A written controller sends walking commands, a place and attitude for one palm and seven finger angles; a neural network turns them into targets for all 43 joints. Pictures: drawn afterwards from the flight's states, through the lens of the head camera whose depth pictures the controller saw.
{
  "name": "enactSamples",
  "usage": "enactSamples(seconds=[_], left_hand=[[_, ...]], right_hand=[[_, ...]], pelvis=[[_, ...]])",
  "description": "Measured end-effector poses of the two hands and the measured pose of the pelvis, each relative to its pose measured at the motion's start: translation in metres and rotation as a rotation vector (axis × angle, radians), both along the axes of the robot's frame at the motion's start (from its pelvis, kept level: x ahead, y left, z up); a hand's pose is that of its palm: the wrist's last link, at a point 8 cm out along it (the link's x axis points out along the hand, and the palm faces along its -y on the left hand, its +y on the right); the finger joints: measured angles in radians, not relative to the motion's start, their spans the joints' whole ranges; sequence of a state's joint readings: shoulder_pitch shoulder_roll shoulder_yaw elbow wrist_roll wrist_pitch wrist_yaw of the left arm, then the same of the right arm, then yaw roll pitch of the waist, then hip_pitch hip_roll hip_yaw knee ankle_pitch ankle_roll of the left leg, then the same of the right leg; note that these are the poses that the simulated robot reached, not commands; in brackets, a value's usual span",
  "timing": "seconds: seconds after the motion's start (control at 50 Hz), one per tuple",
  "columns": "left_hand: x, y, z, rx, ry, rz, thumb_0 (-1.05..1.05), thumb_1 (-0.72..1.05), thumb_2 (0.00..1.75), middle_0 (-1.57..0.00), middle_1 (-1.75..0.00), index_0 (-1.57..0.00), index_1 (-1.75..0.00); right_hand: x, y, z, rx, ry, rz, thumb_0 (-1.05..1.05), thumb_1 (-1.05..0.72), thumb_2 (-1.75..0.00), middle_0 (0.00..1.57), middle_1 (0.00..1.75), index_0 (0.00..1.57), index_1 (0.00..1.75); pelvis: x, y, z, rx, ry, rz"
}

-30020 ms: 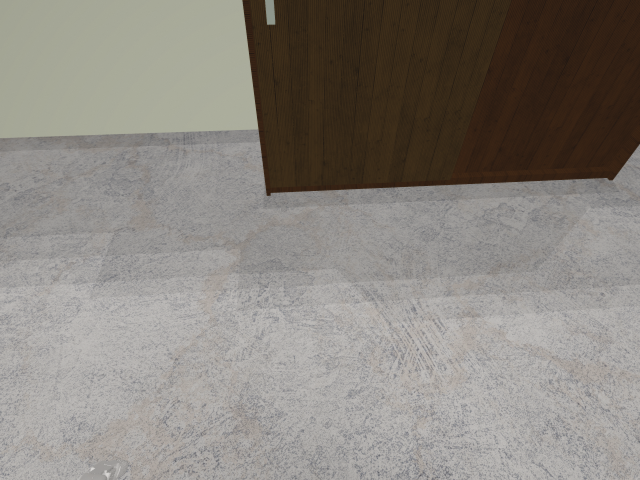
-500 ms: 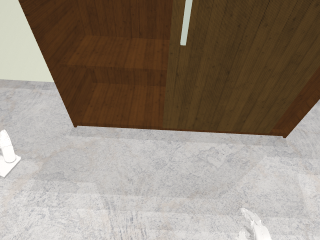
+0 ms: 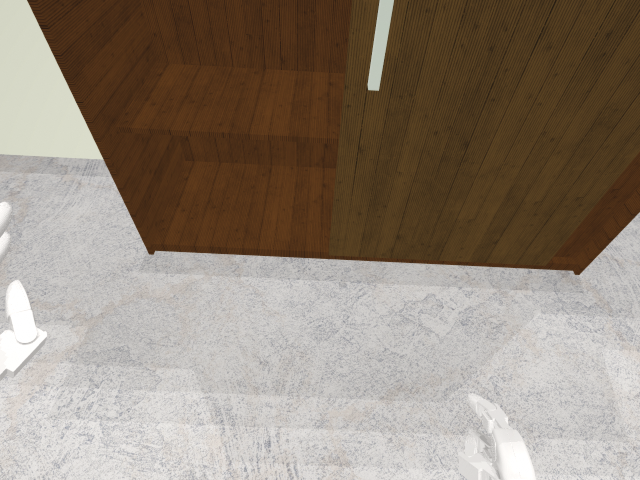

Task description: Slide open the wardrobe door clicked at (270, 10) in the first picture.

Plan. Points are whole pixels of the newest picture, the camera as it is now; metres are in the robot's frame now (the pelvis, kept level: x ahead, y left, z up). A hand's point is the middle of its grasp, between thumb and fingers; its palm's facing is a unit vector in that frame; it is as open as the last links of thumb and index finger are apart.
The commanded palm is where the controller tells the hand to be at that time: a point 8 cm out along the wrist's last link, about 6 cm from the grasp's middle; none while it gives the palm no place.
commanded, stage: stop stepping back and stand still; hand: left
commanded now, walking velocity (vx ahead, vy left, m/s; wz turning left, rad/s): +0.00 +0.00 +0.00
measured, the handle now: (381, 23) +0.97 -0.07 +0.15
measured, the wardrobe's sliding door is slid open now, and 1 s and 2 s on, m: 0.69 0.69 0.69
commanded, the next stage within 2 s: let the arm hang, fingers relaxed in 0.10 s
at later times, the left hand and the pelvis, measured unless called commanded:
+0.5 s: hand out of the picture +0.03 +0.19 -0.16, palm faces -0.06 -0.98 -0.18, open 7.4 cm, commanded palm none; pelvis -0.03 +0.01 +0.00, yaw +1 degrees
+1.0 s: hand out of the picture -0.01 +0.24 -0.16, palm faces +0.00 -0.95 -0.30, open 7.4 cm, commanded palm none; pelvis -0.03 +0.02 +0.01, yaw +1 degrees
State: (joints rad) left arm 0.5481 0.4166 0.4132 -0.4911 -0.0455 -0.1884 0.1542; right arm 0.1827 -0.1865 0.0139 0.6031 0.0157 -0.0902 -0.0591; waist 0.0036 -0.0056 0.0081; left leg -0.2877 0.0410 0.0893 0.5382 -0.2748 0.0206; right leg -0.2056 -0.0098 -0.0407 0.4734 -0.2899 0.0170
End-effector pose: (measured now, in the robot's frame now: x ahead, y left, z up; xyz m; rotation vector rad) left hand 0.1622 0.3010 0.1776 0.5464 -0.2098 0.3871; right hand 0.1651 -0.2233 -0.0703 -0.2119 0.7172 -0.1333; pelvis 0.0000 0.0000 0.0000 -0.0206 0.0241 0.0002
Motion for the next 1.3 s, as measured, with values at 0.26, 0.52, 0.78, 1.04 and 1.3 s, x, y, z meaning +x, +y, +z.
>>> enactSamples(seconds=[0.26,0.52,0.78,1.04,1.3], left_hand=[[-0.002,0.014,-0.051,-0.075,0.18,0.004,0.01,0.89,0.9,-0.2,-0.31,-0.21,-0.3],[-0.148,-0.064,-0.317,-0.557,1.414,0.108,0.01,0.93,0.9,-0.2,-0.3,-0.2,-0.3],[-0.234,-0.03,-0.313,-0.566,1.614,0.31,0.01,0.93,0.9,-0.2,-0.3,-0.2,-0.3],[-0.161,-0.011,-0.3,-0.486,1.434,0.244,0.01,0.91,0.9,-0.2,-0.3,-0.2,-0.3],[-0.114,-0.015,-0.298,-0.48,1.368,0.168,0.01,0.91,0.9,-0.2,-0.3,-0.2,-0.3]], right_hand=[[-0.016,-0.002,-0.014,-0.007,0.051,0.072,0.01,-0.9,-0.9,0.21,0.3,0.2,0.3],[-0.123,-0.032,-0.049,-0.051,0.451,-0.029,0.01,-0.9,-0.9,0.2,0.3,0.2,0.3],[-0.21,-0.013,-0.062,-0.005,0.723,-0.114,0.01,-0.9,-0.9,0.2,0.3,0.2,0.3],[-0.165,-0.006,-0.066,0.028,0.589,-0.09,0.0,-0.9,-0.9,0.21,0.3,0.2,0.3],[-0.124,-0.032,-0.048,-0.046,0.512,-0.085,0.0,-0.9,-0.9,0.2,0.3,0.2,0.3]], pelvis=[[-0.013,0.011,-0.003,-0.005,0.004,0.03],[-0.033,0.012,-0.002,0.016,-0.028,0.017],[-0.035,0.016,0.005,0.004,-0.038,0.019],[-0.034,0.021,0.006,0.015,-0.043,0.009],[-0.023,0.02,0.009,0.017,-0.041,0.009]])
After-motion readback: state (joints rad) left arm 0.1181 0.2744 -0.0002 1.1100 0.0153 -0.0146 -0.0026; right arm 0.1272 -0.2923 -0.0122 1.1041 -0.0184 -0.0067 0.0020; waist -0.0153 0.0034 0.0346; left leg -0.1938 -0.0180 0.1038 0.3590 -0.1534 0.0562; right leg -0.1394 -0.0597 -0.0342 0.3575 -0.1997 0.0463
